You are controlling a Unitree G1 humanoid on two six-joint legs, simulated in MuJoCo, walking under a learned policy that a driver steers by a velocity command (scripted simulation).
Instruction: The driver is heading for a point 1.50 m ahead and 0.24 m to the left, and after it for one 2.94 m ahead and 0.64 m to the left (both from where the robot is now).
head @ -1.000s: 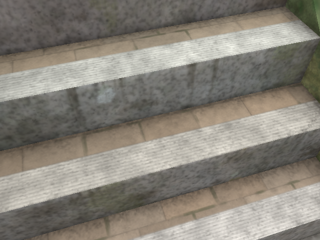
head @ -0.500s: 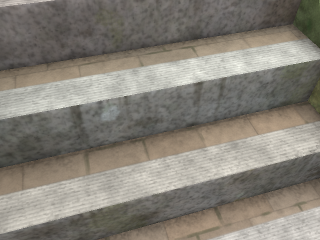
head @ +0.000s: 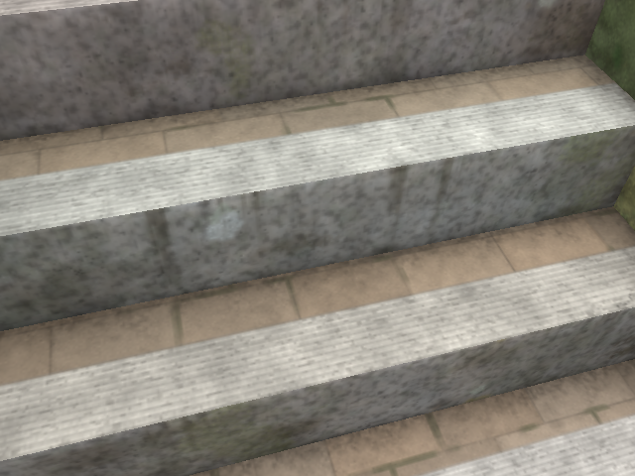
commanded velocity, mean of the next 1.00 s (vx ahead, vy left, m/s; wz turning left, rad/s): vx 0.50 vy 0.00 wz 0.00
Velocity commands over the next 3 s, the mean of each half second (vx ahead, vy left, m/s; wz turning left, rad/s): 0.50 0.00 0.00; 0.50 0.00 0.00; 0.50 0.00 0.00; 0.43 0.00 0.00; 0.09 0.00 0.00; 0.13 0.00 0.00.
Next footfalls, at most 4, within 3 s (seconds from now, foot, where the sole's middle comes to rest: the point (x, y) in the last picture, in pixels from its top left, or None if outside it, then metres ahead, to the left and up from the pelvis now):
none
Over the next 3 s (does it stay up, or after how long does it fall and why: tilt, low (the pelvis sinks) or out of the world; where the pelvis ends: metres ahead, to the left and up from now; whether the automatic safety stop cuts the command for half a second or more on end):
stays up -0.01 0.01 0.00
